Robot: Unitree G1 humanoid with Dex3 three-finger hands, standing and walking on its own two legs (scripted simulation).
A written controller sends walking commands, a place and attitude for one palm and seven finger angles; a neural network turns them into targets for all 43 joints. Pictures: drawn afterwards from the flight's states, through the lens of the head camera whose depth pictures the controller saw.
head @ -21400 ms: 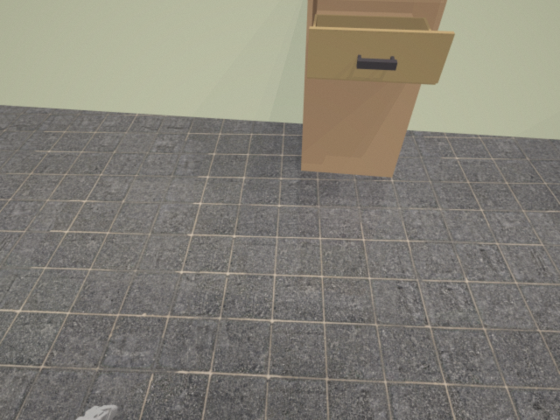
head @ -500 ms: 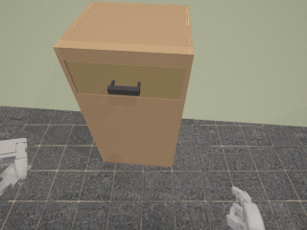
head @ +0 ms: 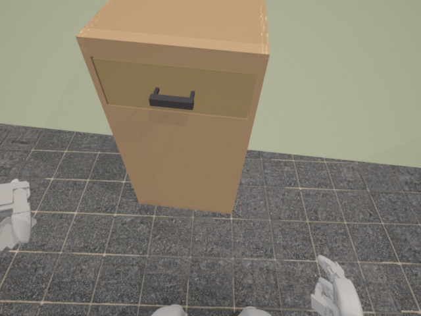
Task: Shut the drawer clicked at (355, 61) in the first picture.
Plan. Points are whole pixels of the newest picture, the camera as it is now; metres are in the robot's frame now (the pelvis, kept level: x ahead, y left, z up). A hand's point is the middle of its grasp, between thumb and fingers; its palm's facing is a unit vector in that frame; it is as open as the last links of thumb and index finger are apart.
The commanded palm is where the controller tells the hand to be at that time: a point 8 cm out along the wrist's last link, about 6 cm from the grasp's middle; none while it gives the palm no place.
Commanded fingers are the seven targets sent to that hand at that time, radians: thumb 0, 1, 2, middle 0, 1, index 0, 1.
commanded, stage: step back with the hand held close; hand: left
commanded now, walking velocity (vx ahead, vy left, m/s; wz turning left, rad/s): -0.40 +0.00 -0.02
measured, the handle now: (173, 97) +0.66 +0.14 +0.00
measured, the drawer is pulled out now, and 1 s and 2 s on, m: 0.00 0.00 0.00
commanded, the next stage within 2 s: stop stepping back and stand still in 0.74 s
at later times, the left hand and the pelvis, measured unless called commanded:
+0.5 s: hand (25, 281) +0.13 +0.21 +0.19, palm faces +0.21 -0.85 -0.48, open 3.3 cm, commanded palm +0.07 +0.27 +0.20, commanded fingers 0.00 0.90 0.90 -1.40 -1.60 -1.40 -1.60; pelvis -0.07 -0.01 +0.01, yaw -2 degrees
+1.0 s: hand out of the picture +0.03 +0.29 +0.19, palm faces +0.32 -0.88 -0.34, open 3.3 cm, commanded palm -0.01 +0.33 +0.20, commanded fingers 0.00 0.90 0.90 -1.40 -1.60 -1.40 -1.60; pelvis -0.17 +0.07 +0.00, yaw -5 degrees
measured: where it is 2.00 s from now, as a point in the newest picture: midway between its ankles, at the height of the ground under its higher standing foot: outside the picture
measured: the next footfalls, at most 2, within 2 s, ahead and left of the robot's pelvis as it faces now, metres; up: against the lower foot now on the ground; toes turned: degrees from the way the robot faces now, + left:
right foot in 0.28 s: -0.07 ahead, -0.12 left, +0.00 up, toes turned +3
right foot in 0.86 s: -0.14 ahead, -0.10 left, +0.00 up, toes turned -3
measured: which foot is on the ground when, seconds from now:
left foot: down 0.00-0.86, up 0.88-0.96, down 0.98-1.00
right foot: down 0.00-0.12, up 0.14-0.26, down 0.28-0.68, up 0.70-0.84, down 0.86-0.98, up 1.00-1.00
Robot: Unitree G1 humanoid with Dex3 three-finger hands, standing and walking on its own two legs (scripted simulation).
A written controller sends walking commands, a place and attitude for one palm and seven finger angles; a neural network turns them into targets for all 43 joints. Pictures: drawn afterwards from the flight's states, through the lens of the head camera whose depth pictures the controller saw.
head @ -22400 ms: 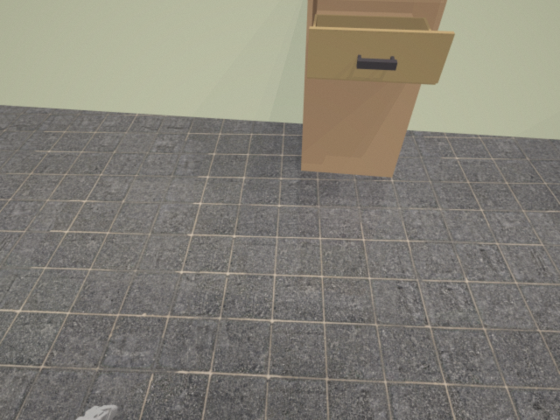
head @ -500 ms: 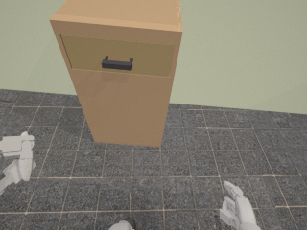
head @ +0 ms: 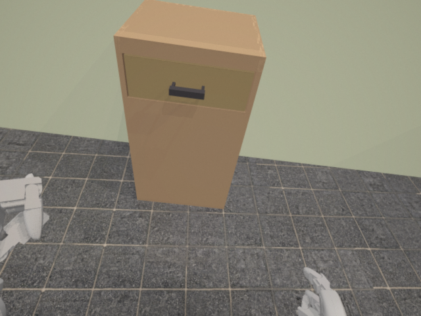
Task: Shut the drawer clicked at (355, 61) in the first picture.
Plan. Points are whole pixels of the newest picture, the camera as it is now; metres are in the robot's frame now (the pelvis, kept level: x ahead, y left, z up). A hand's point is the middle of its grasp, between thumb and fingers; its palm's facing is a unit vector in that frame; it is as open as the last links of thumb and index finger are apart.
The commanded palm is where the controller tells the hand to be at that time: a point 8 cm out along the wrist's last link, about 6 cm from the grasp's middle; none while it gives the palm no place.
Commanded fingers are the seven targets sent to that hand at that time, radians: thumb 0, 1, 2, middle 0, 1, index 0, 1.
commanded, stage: stop stepping back and stand still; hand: left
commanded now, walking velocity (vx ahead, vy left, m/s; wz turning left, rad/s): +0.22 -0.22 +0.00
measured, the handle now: (187, 89) +0.82 +0.16 +0.00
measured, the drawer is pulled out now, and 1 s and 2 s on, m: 0.00 0.00 0.00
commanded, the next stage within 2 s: let the arm hang, fingers relaxed in 1.10 s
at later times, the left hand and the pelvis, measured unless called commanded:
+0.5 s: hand out of the picture +0.08 +0.27 +0.19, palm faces +0.38 -0.86 -0.33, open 3.3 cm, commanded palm +0.01 +0.32 +0.20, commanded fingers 0.00 0.90 0.90 -1.40 -1.60 -1.40 -1.60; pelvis -0.13 +0.04 -0.01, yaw -2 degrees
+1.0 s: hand out of the picture +0.02 +0.28 +0.20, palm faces +0.43 -0.77 -0.47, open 3.3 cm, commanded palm -0.05 +0.32 +0.20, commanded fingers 0.00 0.90 0.90 -1.40 -1.60 -1.40 -1.60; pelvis -0.16 +0.03 +0.01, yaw +3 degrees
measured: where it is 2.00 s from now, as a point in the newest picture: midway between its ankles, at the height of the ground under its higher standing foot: outside the picture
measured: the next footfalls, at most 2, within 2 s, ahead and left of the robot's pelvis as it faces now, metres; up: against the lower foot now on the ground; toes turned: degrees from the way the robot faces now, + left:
right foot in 0.26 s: -0.08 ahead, -0.06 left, +0.00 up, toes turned +8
left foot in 0.42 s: +0.00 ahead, +0.18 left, +0.00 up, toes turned +1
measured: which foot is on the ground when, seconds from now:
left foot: down 0.00-0.22, up 0.24-0.40, down 0.42-0.60, up 0.62-0.82, down 0.84-1.00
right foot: up 0.00-0.24, down 0.26-1.00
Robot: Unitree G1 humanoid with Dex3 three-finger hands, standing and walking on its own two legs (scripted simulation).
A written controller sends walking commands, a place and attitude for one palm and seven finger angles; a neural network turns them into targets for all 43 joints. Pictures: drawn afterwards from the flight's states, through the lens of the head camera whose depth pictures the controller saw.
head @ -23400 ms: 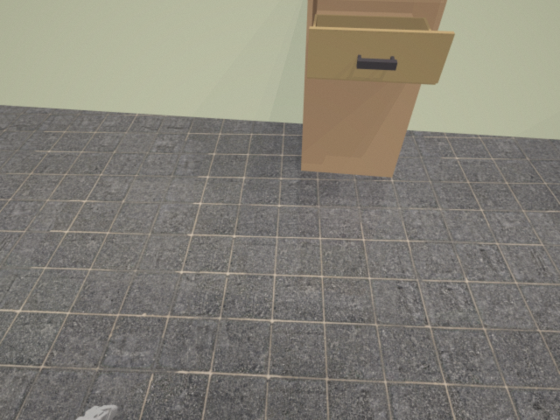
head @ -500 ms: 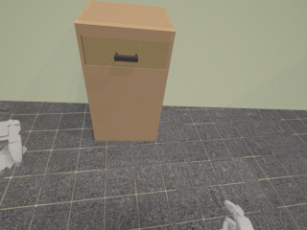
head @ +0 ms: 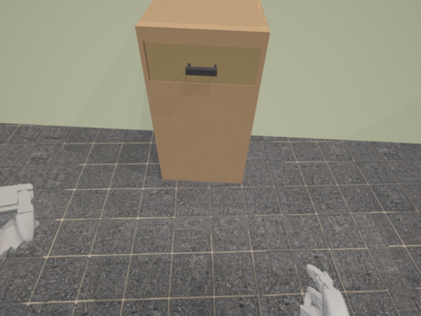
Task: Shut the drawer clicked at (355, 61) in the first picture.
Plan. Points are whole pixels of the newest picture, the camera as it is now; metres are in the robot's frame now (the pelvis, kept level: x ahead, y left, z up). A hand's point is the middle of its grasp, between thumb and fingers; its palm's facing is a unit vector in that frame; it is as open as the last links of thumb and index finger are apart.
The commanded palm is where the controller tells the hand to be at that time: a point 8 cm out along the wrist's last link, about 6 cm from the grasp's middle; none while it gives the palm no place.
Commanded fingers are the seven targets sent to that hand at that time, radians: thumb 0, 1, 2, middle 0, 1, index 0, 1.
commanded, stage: stop stepping back and stand still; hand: left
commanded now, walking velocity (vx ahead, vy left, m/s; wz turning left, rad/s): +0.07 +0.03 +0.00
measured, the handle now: (201, 68) +0.99 +0.07 -0.01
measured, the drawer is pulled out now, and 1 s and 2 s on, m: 0.00 0.00 0.00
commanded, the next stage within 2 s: let the arm hang, fingers relaxed in 0.10 s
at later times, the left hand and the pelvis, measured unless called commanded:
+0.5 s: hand out of the picture +0.10 +0.18 -0.15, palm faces +0.08 -0.96 -0.26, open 3.2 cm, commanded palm none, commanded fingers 0.00 0.90 0.90 -0.76 -0.91 -0.76 -0.91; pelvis +0.01 -0.01 +0.00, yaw +4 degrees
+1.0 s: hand out of the picture +0.01 +0.18 -0.16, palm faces +0.08 -0.98 -0.19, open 7.1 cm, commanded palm none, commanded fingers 0.00 0.90 0.90 -0.20 -0.30 -0.20 -0.30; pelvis +0.02 +0.02 +0.01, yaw +3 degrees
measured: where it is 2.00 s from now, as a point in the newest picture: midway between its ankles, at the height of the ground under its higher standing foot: outside the picture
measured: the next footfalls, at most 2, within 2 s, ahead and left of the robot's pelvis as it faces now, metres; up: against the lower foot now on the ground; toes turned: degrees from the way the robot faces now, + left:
none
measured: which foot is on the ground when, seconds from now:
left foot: down 0.00-1.00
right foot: down 0.00-1.00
